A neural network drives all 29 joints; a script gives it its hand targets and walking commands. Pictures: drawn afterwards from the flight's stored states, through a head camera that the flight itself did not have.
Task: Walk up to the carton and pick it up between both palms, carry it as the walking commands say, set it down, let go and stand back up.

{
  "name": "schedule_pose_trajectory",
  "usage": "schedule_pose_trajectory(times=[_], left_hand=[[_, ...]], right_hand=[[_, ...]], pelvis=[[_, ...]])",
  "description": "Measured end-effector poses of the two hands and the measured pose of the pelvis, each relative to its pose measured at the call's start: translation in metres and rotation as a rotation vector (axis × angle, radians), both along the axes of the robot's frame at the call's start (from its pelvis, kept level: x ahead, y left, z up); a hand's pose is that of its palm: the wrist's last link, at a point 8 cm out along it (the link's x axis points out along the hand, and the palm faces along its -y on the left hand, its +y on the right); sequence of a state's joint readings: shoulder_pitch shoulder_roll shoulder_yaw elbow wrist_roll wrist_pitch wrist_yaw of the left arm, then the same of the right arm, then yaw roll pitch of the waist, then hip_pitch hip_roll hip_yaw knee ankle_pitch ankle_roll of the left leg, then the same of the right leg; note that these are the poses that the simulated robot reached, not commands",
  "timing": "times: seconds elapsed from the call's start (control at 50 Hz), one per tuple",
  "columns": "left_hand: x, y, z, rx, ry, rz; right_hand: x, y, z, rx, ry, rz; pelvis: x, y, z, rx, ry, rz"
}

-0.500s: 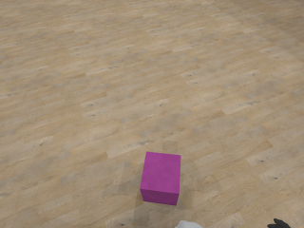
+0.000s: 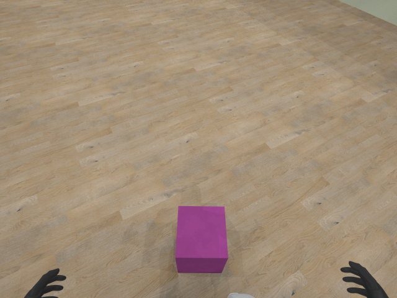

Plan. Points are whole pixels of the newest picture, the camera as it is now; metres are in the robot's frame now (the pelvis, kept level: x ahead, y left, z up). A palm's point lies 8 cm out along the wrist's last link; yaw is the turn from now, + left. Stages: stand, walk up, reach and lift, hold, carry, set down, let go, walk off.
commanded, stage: walk up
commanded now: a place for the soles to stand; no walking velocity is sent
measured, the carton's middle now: (200, 240) +0.43 -0.01 -0.62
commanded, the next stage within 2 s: none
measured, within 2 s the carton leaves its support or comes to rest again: neither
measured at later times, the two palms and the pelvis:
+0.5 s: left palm out of the picture +0.12 +0.31 -0.07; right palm out of the picture +0.10 -0.34 -0.07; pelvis +0.00 -0.01 +0.02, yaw -3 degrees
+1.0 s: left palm out of the picture +0.14 +0.30 -0.07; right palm out of the picture +0.09 -0.35 -0.07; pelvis +0.00 -0.02 +0.02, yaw -5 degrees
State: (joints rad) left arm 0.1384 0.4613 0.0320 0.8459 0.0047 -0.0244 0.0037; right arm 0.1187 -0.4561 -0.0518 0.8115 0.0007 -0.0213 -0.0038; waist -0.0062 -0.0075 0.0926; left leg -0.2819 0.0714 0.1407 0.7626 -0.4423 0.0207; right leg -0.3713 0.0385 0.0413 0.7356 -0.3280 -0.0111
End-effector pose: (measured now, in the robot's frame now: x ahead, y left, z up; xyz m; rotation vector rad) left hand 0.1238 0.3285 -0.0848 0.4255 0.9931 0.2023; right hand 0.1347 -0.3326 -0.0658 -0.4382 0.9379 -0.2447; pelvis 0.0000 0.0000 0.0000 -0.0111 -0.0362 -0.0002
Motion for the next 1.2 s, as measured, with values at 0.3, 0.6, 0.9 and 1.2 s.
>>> schedule_pose_trajectory(times=[0.3, 0.6, 0.9, 1.2], left_hand=[[-0.017, -0.014, 0.008, 0.012, 0.082, -0.014], [0.006, -0.025, 0.018, 0.007, 0.069, -0.045], [0.02, -0.032, 0.016, -0.003, 0.075, -0.065], [0.025, -0.027, 0.017, 0.016, 0.075, -0.078]], right_hand=[[-0.02, -0.009, -0.007, 0.054, 0.046, -0.059], [-0.037, -0.016, -0.006, 0.07, 0.084, -0.108], [-0.044, -0.019, -0.005, 0.07, 0.099, -0.146], [-0.044, -0.015, -0.005, 0.081, 0.101, -0.171]], pelvis=[[-0.003, -0.01, 0.011, 0.023, -0.001, -0.038], [-0.002, -0.015, 0.019, 0.031, 0.002, -0.065], [0.003, -0.016, 0.022, 0.031, -0.002, -0.087], [0.005, -0.01, 0.021, 0.024, 0.003, -0.101]])
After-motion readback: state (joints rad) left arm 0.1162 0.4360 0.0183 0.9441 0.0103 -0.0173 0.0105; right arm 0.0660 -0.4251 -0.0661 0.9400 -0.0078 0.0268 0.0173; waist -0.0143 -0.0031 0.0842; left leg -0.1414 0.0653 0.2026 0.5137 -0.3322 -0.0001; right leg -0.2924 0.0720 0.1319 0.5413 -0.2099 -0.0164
